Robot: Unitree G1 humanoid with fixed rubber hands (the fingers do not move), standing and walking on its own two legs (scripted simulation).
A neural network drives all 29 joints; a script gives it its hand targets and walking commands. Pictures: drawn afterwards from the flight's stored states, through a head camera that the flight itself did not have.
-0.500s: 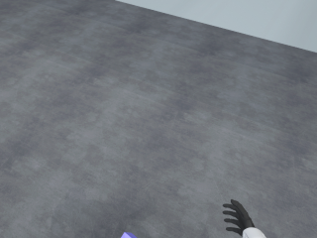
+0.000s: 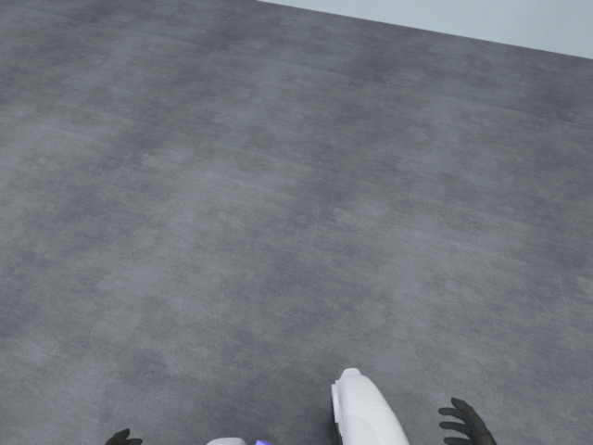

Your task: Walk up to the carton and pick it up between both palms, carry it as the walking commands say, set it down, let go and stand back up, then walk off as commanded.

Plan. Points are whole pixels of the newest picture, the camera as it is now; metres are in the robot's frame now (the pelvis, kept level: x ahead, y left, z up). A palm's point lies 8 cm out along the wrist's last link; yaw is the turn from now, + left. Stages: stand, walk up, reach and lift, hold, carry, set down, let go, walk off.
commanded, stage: walk off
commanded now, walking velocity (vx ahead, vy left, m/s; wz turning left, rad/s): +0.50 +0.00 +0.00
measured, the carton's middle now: out of the picture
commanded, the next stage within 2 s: stand in 1.92 s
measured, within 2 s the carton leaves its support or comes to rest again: rests again in 1.52 s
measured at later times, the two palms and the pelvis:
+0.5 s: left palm out of the picture +0.10 +0.32 -0.11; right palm out of the picture +0.04 -0.21 -0.11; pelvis +0.01 +0.06 +0.01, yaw +4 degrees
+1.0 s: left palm (61, 401) +0.19 +0.33 -0.10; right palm (428, 365) +0.20 -0.20 -0.09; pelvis +0.14 +0.07 +0.02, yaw +5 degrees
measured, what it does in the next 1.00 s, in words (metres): walks ahead: left foot, then right foot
